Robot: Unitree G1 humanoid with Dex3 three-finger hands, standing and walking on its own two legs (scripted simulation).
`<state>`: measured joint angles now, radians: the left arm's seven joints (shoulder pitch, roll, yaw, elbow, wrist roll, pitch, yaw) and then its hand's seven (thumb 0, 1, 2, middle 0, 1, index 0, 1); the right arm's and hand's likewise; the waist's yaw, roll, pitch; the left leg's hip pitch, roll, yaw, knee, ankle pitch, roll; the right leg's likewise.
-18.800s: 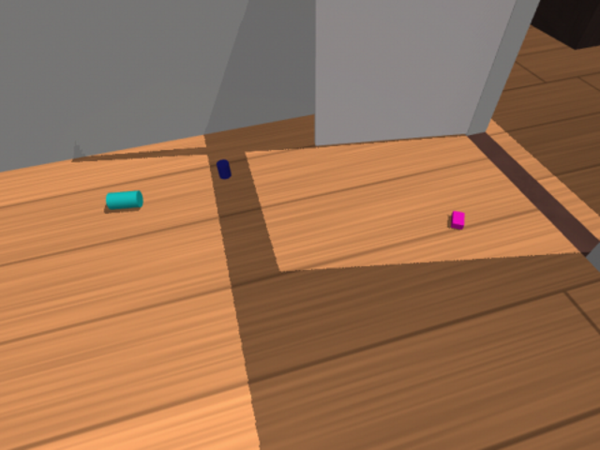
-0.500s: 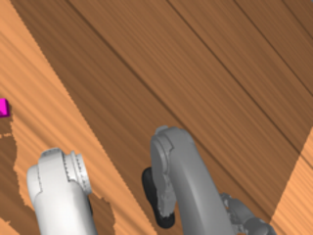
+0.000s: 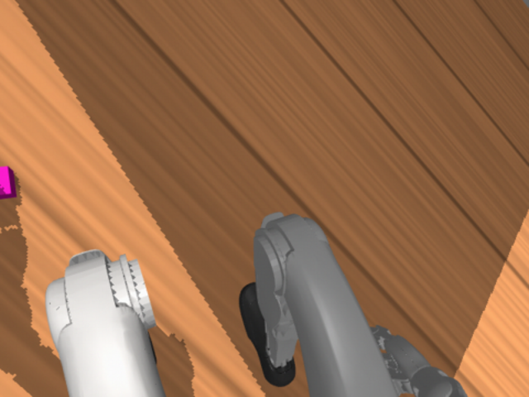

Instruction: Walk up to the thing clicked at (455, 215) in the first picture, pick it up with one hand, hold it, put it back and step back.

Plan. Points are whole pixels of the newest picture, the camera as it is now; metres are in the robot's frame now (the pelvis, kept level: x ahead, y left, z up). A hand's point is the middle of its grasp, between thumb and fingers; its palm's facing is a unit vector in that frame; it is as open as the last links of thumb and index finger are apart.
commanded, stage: rise first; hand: left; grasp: from above
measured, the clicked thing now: out of the picture +0.45 +0.36 -0.30
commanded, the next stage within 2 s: approach in 0.70 s
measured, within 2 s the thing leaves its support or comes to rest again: neither
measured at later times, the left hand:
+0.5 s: hand out of the picture +0.42 +0.40 -0.16, palm faces -0.46 -0.08 -0.88, open 13.1 cm
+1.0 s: hand out of the picture +0.42 +0.38 -0.17, palm faces -0.47 -0.05 -0.88, open 13.0 cm
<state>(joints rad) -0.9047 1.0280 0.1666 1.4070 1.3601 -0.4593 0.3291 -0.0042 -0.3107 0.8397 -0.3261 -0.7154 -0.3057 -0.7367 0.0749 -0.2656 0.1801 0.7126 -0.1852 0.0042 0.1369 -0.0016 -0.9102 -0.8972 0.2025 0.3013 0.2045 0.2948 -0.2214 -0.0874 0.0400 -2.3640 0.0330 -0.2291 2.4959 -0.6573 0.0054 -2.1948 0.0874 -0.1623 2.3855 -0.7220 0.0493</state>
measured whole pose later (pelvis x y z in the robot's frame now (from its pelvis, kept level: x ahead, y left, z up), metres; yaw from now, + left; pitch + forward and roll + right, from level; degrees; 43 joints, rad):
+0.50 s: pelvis +0.00 +0.00 +0.00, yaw +0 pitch +28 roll -13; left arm -0.92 1.03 0.16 1.42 1.36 -0.46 0.33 0.00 -0.33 0.86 -0.31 -0.73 -0.29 -0.75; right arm 0.08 -0.27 0.19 0.71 -0.18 0.00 0.13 0.00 -0.91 -0.90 0.20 0.30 0.20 0.29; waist -0.23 -0.09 0.04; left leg -2.36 0.03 -0.23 2.49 -0.65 0.01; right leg -2.20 0.09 -0.16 2.38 -0.72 0.05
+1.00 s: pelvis +0.00 +0.00 +0.00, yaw +0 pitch +29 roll -12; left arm -0.95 1.00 0.08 1.43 1.36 -0.44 0.33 0.00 -0.34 0.85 -0.30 -0.77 -0.28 -0.78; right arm 0.09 -0.26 0.18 0.71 -0.18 -0.01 0.14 0.00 -0.91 -0.90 0.20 0.30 0.20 0.29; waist -0.23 -0.09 0.03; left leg -2.37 0.03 -0.22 2.49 -0.65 0.01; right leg -2.20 0.08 -0.15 2.38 -0.71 0.05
